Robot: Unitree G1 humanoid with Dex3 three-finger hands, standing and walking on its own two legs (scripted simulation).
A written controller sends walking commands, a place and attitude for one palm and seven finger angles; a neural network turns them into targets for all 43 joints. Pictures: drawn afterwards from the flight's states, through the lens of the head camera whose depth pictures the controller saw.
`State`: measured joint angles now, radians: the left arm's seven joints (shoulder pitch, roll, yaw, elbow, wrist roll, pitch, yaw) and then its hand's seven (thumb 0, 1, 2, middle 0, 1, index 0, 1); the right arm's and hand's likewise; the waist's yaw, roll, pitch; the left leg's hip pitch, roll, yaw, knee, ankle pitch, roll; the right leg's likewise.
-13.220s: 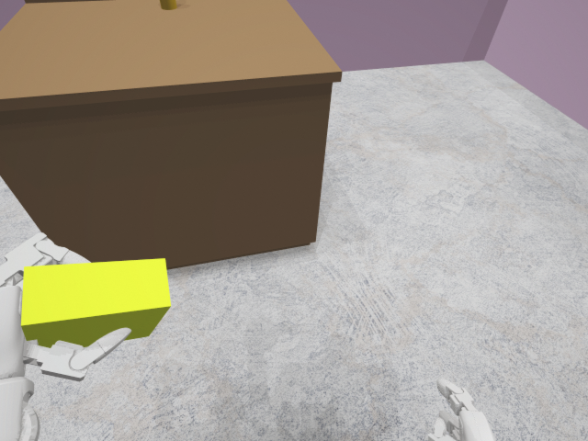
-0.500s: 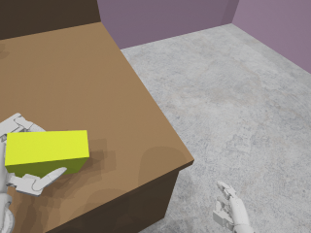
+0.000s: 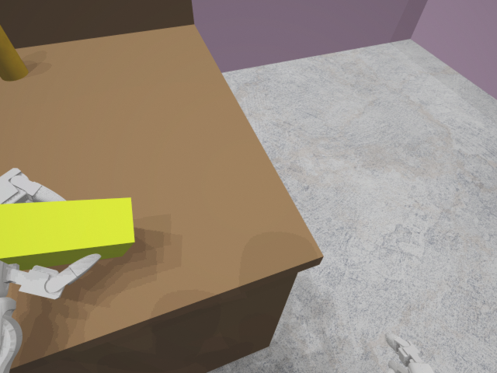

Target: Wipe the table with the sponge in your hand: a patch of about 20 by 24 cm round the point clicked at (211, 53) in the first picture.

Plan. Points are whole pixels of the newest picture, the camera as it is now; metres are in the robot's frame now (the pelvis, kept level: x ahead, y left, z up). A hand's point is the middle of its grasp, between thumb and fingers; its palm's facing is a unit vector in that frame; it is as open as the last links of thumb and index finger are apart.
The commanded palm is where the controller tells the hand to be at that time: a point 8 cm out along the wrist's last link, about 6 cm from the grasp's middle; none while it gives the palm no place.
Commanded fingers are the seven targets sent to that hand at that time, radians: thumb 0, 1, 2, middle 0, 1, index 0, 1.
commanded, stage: come to a stop and stand still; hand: left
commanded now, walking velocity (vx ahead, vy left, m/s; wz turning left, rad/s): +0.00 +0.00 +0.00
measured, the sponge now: (91, 234) +0.24 +0.22 +0.15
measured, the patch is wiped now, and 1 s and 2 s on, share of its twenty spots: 0.05 0.05 0.05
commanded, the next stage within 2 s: look again from close up in 0.52 s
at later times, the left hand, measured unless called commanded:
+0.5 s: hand (19, 241) +0.22 +0.29 +0.16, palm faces +0.40 -0.85 -0.35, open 9.4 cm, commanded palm +0.15 +0.31 +0.18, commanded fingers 0.00 0.10 1.30 -1.20 -1.60 -1.20 -1.60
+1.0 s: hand (19, 238) +0.22 +0.29 +0.16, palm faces +0.35 -0.86 -0.36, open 9.4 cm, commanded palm +0.16 +0.33 +0.18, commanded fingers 0.00 0.10 1.30 -1.20 -1.60 -1.20 -1.60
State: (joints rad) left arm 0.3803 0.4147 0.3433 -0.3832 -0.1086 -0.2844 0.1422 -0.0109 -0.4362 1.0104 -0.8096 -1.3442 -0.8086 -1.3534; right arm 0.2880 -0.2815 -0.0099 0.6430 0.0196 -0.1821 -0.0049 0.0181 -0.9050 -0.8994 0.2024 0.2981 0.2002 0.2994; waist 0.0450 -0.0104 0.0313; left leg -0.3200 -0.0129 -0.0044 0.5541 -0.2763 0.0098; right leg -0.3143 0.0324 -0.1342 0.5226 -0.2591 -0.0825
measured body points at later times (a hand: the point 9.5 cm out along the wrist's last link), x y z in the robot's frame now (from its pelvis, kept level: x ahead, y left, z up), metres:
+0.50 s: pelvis -0.01 +0.03 +0.01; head +0.04 +0.05 +0.45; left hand +0.19 +0.33 +0.18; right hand +0.20 -0.18 -0.07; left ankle +0.01 +0.11 -0.73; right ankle +0.01 -0.06 -0.73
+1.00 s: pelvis -0.01 +0.05 +0.01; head +0.02 +0.06 +0.46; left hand +0.19 +0.33 +0.18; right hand +0.16 -0.19 -0.07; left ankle +0.01 +0.11 -0.73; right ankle +0.01 -0.06 -0.73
